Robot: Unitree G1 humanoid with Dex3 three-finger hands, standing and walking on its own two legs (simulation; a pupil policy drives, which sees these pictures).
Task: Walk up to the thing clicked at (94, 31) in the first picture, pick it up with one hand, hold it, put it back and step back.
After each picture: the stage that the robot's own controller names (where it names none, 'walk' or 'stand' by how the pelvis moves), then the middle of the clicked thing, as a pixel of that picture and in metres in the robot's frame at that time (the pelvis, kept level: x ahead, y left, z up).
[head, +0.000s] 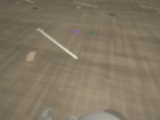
stand; (94, 32) +2.34 -0.03 -0.72
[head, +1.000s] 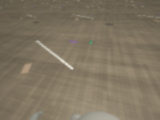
walk; (90, 42) +2.21 +0.21 -0.70
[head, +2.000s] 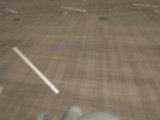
walk; (81, 47) +1.57 +0.35 -0.72
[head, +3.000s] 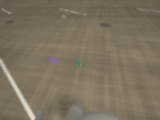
walk; (78, 63) +1.06 +0.29 -0.72
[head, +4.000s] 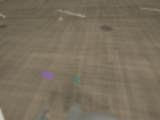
walk; (76, 80) +0.68 +0.27 -0.72
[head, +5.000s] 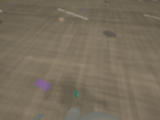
walk; (75, 94) +0.45 +0.20 -0.71
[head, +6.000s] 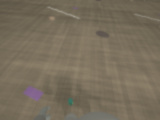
stand; (70, 101) +0.33 +0.20 -0.72
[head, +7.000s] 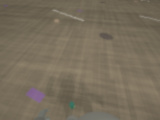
stand; (72, 105) +0.31 +0.19 -0.72
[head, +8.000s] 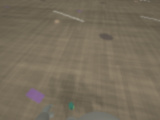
stand; (71, 106) +0.30 +0.20 -0.72
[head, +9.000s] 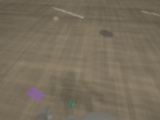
stand; (70, 103) +0.30 +0.22 -0.72
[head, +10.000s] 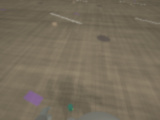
stand; (70, 107) +0.30 +0.21 -0.72
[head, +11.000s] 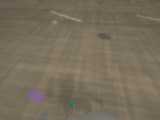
stand; (71, 104) +0.32 +0.21 -0.73
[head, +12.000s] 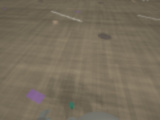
stand; (71, 105) +0.31 +0.21 -0.73
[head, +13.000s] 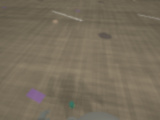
stand; (71, 104) +0.31 +0.21 -0.73
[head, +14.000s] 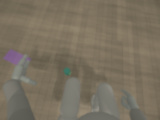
go down; (67, 71) +0.37 +0.22 -0.42
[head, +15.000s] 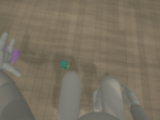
go down; (64, 65) +0.39 +0.24 -0.31
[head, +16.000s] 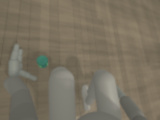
close in; (42, 62) +0.37 +0.27 -0.23
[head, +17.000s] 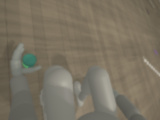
close; (29, 61) +0.37 +0.28 -0.22
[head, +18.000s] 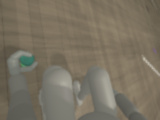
lift; (27, 61) +0.37 +0.29 -0.22
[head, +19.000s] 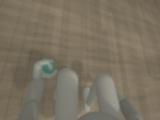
lift; (48, 69) +0.30 +0.27 -0.15
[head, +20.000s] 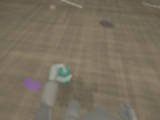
lift; (65, 75) +0.32 +0.18 +0.02
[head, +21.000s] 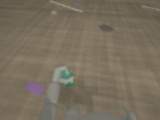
hold; (67, 78) +0.31 +0.17 -0.01
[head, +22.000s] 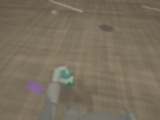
hold; (67, 78) +0.31 +0.17 -0.01
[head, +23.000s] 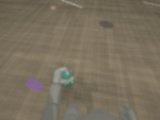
crouch; (67, 78) +0.32 +0.17 -0.03
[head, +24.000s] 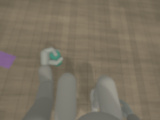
lower; (56, 58) +0.42 +0.23 -0.11
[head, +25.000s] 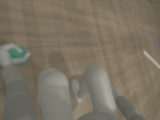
lower; (19, 56) +0.41 +0.30 -0.22
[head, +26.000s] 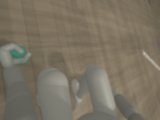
lower; (20, 56) +0.40 +0.30 -0.22
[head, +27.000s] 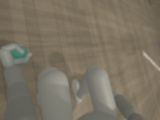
lower; (21, 55) +0.40 +0.30 -0.22
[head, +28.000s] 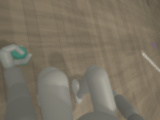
lower; (21, 56) +0.39 +0.30 -0.22
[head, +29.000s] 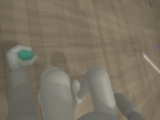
open; (26, 57) +0.38 +0.29 -0.23
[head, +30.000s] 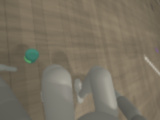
rise; (31, 56) +0.38 +0.28 -0.23
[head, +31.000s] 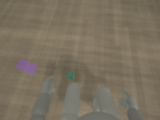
walk; (70, 75) +0.39 +0.21 -0.49
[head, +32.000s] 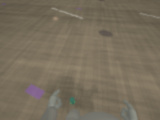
stand; (72, 100) +0.35 +0.18 -0.66
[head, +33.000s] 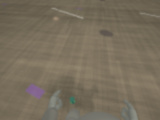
stand; (72, 100) +0.36 +0.19 -0.66
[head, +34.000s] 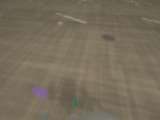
stand; (75, 101) +0.38 +0.18 -0.72
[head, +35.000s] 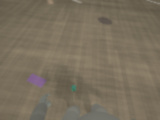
walk; (73, 88) +0.41 +0.15 -0.71
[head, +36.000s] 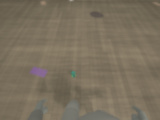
walk; (73, 74) +0.61 +0.24 -0.69
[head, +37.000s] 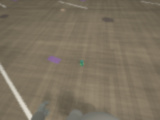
stand; (81, 63) +0.97 +0.21 -0.70
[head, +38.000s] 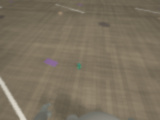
stand; (79, 66) +0.95 +0.21 -0.72
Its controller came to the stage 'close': yes
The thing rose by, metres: 0.71
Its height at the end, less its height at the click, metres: +0.00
